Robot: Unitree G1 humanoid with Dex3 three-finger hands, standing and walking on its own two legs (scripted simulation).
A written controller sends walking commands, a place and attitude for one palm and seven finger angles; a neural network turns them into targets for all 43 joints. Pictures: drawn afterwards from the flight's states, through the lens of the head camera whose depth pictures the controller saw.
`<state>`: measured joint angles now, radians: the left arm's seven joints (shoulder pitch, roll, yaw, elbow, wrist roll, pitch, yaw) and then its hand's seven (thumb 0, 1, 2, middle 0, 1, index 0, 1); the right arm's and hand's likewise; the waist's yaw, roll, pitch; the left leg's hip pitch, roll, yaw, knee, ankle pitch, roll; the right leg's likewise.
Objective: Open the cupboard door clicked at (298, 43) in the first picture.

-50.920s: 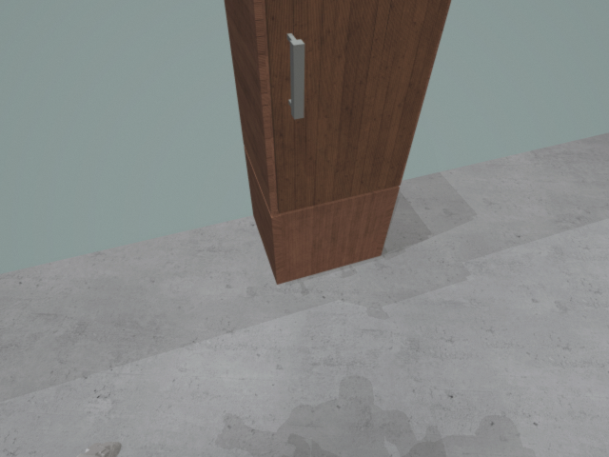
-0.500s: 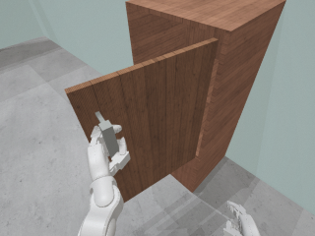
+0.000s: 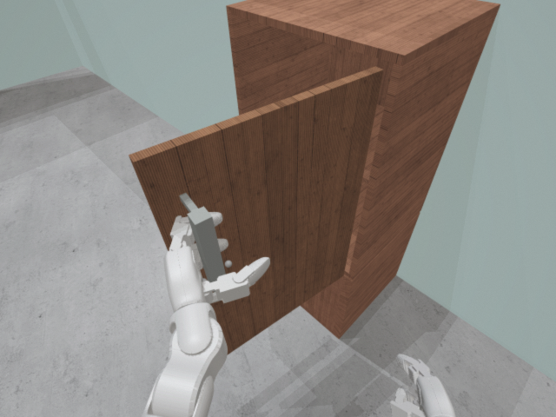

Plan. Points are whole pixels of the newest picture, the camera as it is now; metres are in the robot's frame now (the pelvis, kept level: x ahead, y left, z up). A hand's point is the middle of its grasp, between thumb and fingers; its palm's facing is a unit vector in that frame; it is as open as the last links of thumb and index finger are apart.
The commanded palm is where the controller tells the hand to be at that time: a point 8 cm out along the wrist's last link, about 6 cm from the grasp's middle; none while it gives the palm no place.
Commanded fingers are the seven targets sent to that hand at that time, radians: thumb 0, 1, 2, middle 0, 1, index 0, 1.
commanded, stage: open thumb and fingers to let go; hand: left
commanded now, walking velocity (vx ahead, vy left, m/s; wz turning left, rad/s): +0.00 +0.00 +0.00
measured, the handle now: (203, 245) +0.32 +0.14 +0.10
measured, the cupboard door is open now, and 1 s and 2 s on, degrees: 81 84 84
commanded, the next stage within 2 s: slide the hand sideways off the handle in 0.40 s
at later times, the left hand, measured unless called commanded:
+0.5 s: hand (225, 264) +0.29 +0.10 +0.11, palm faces +0.36 -0.93 +0.01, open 14.6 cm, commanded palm +0.24 +0.14 +0.10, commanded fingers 0.00 -0.50 0.30 -0.15 -0.30 -0.15 -0.30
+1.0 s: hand (225, 295) +0.24 +0.09 +0.10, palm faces -0.05 -1.00 -0.01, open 16.1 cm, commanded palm +0.20 +0.16 +0.10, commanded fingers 0.00 -0.50 0.30 -0.15 -0.30 -0.15 -0.30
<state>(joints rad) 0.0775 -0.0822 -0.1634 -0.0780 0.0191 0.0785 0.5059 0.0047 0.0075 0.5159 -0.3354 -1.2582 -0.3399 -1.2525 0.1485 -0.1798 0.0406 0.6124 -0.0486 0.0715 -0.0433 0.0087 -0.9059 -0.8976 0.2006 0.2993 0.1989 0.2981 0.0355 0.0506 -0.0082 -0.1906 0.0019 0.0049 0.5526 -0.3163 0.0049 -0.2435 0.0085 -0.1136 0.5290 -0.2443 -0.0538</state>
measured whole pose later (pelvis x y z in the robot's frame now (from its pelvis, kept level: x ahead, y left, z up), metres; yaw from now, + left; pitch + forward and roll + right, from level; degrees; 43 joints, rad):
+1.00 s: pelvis -0.01 +0.02 -0.01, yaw -2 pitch -2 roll +0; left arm 0.23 0.08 -0.16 -0.23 -0.09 0.04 0.05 -0.01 -0.50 0.30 -0.19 -0.34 -0.18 -0.33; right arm 0.21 -0.19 0.08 0.53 0.01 -0.02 -0.02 0.01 -0.90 -0.90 0.20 0.30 0.20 0.30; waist 0.03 0.03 -0.01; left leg -0.23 -0.02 0.05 0.60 -0.34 0.03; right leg -0.31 -0.01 -0.07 0.61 -0.27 -0.03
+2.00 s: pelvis +0.00 +0.01 -0.02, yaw +0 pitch +1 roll -1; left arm 0.54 0.23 0.12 -0.40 -0.26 -0.09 -0.20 -0.01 -0.50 0.30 -0.15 -0.30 -0.15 -0.30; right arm 0.25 -0.22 0.06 0.54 0.03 -0.25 -0.07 0.01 -0.90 -0.90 0.20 0.30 0.20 0.30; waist 0.06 0.05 -0.05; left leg -0.34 0.00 0.00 0.74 -0.41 0.02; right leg -0.38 0.00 -0.11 0.69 -0.32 -0.04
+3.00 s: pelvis +0.02 +0.02 +0.01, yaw -2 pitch -5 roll -1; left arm 0.46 0.33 0.31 -0.38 -0.06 -0.08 0.12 0.00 0.60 0.77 -0.20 -0.30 -0.20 -0.30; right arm 0.19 -0.23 0.03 0.63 -0.01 -0.10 -0.07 0.01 -0.90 -0.90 0.20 0.30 0.20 0.30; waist 0.08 0.06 0.04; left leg -0.03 0.00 0.04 0.41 -0.29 0.03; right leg -0.10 0.02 -0.08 0.38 -0.21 -0.03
